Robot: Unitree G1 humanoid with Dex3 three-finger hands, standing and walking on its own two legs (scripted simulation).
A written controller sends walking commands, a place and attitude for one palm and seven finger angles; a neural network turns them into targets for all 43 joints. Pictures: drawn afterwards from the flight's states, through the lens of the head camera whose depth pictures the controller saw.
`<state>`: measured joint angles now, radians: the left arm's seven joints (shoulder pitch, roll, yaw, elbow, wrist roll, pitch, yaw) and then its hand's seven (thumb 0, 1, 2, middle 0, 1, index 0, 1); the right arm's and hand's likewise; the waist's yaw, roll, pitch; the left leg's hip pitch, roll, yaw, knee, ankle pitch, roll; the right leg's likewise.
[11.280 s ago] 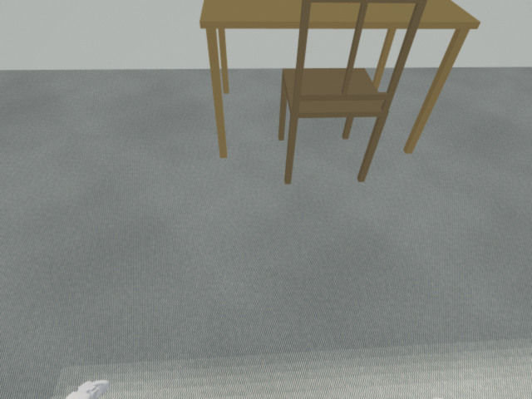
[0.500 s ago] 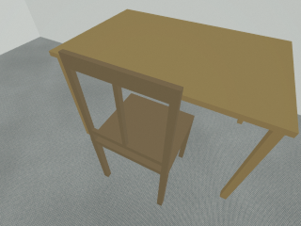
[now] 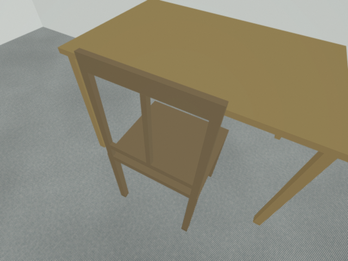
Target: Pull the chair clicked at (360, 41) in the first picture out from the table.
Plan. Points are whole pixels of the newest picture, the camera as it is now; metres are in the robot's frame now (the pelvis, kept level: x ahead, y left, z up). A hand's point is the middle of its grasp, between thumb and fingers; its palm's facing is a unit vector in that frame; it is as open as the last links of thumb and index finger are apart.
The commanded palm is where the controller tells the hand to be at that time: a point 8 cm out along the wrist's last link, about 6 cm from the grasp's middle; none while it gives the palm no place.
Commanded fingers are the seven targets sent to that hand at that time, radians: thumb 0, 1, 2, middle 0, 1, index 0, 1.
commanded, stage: look again from close up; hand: left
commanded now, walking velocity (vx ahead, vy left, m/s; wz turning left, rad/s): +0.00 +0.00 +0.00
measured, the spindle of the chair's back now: (147, 133) +0.50 +0.12 -0.06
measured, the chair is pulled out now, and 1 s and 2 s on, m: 0.00 0.00 0.00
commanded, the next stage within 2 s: shuffle to correct the standing spot in 0.26 s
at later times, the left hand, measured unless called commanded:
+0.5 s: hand out of the picture -0.02 +0.18 -0.18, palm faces +0.00 -0.98 -0.18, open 7.4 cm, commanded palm none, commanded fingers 0.00 0.90 0.90 -0.20 -0.30 -0.20 -0.30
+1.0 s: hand out of the picture +0.09 +0.25 -0.17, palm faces -0.21 -0.93 -0.29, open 7.4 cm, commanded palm none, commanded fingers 0.00 0.90 0.90 -0.20 -0.30 -0.20 -0.30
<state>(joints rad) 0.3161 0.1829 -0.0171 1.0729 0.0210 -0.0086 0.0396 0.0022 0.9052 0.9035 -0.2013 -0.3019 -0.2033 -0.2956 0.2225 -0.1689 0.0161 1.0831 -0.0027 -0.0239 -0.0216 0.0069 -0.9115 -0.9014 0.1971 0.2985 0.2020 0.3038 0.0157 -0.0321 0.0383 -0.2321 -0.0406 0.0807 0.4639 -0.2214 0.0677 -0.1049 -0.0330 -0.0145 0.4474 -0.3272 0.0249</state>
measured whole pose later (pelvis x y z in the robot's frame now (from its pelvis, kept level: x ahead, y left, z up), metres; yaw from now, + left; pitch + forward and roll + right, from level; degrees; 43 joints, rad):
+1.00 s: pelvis +0.00 +0.06 -0.01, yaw -15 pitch +1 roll +0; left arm 0.24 0.20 0.07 0.94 0.05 0.07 0.04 0.00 0.91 0.90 -0.20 -0.30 -0.20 -0.30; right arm 0.21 -0.18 -0.03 0.93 -0.03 0.01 -0.02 0.01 -0.91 -0.90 0.20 0.30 0.20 0.30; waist 0.01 0.00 0.07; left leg -0.24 -0.02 0.36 0.46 -0.27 0.15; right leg -0.46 -0.07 -0.06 1.11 -0.45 -0.01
